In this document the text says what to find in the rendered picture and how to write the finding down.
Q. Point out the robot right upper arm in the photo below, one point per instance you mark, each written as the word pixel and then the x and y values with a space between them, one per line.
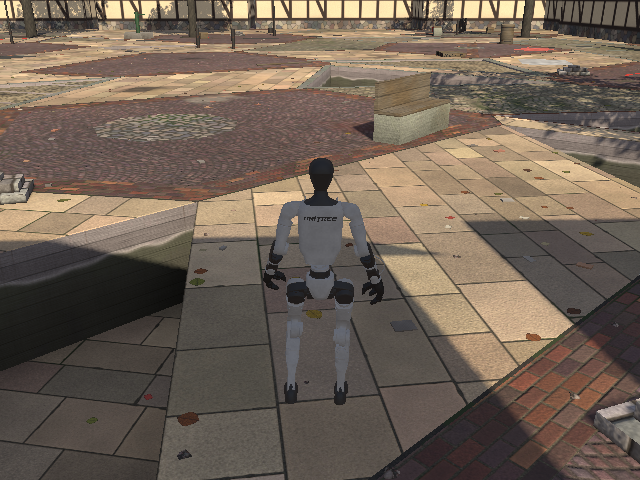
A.
pixel 352 212

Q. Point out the robot left upper arm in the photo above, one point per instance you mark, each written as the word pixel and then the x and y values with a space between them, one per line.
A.
pixel 288 211

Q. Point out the right robot forearm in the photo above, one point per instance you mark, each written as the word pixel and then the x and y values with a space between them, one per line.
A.
pixel 370 267

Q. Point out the robot right hand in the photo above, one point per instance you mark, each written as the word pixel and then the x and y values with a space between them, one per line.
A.
pixel 376 288

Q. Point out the left robot foot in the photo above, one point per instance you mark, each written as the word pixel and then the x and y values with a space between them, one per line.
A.
pixel 290 395

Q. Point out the robot left hand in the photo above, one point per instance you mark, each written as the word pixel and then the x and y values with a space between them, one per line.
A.
pixel 267 279

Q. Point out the left robot forearm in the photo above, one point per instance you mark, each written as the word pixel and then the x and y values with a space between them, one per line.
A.
pixel 273 261

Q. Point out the right robot shin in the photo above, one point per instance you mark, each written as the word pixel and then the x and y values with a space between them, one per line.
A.
pixel 341 361

